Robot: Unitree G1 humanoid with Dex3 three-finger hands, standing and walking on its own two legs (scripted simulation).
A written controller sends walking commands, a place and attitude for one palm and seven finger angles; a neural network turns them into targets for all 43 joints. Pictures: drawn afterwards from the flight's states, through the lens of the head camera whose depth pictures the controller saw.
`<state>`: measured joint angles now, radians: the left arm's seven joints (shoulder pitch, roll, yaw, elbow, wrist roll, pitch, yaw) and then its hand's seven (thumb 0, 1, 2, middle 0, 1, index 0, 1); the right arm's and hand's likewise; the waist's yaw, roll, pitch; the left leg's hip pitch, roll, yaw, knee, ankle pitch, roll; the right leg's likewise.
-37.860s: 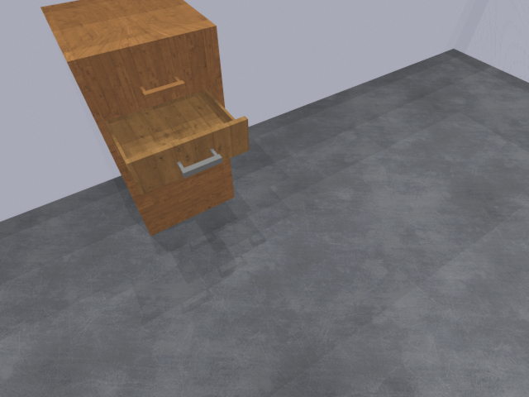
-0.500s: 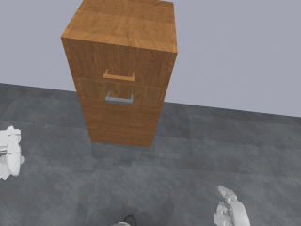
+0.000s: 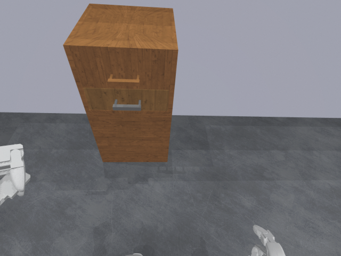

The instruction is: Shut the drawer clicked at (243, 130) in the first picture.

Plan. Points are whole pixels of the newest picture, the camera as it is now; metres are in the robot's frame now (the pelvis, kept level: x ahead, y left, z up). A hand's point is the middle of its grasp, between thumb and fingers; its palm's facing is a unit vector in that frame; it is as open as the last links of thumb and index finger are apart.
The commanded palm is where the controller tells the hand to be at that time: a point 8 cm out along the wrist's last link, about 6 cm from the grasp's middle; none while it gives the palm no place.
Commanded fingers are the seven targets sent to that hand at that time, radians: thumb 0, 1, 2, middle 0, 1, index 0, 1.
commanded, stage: stop stepping back and stand still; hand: left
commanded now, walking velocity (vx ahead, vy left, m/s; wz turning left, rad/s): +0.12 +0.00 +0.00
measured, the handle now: (127, 104) +0.78 +0.22 -0.20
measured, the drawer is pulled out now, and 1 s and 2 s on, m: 0.00 0.00 0.00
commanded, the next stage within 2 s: let the arm hang, fingers relaxed in 0.52 s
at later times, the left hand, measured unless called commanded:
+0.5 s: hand out of the picture +0.14 +0.25 +0.18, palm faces +0.39 -0.81 -0.43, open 3.2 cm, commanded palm +0.08 +0.29 +0.19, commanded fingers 0.00 0.90 0.90 -1.40 -1.60 -1.40 -1.60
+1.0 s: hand out of the picture -0.08 +0.22 -0.17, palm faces +0.10 -0.97 -0.22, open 3.5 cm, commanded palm none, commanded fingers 0.00 0.90 0.90 -0.60 -0.73 -0.60 -0.73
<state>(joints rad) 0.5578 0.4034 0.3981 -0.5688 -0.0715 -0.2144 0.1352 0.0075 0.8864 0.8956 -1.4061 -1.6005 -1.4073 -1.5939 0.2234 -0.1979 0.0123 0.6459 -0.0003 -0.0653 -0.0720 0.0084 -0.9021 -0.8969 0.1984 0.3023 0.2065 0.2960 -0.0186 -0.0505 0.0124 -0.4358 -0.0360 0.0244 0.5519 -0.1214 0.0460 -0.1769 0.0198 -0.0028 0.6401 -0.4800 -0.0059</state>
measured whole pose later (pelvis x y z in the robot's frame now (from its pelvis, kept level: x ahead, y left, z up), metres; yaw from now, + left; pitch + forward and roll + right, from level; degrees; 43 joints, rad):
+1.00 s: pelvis -0.05 +0.02 +0.01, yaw +5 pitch -1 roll -1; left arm 0.33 0.23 0.04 1.00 0.02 0.05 0.03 0.01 0.90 0.89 -0.95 -1.19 -0.94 -1.15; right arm 0.27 -0.18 0.00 1.01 -0.03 0.04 -0.02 0.00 -0.91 -0.90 0.20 0.30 0.20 0.30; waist 0.00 -0.04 0.09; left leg -0.32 -0.01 -0.01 0.51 -0.17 0.03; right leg -0.14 -0.02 -0.08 0.47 -0.31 0.01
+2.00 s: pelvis -0.03 -0.01 +0.02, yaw +5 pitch -2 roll +0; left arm 0.33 0.10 0.02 1.14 0.01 0.00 0.05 0.00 0.91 0.90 -0.20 -0.30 -0.20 -0.29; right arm 0.31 -0.09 -0.02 1.14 -0.02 0.01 -0.04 0.00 -0.91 -0.90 0.19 0.30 0.20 0.30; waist -0.01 0.01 0.08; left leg -0.26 0.01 -0.01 0.48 -0.18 -0.01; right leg -0.08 0.01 -0.08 0.46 -0.34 -0.03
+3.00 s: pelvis -0.01 -0.02 +0.02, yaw +4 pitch -3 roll +0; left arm 0.32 0.10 0.02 1.13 0.01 0.00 0.05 0.00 0.91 0.90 -0.20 -0.30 -0.20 -0.29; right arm 0.29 -0.11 -0.01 1.15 -0.02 0.01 -0.05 0.00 -0.91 -0.90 0.19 0.30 0.20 0.30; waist -0.01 0.00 0.08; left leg -0.22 0.02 -0.01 0.47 -0.21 -0.03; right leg -0.03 0.02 -0.09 0.42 -0.35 -0.05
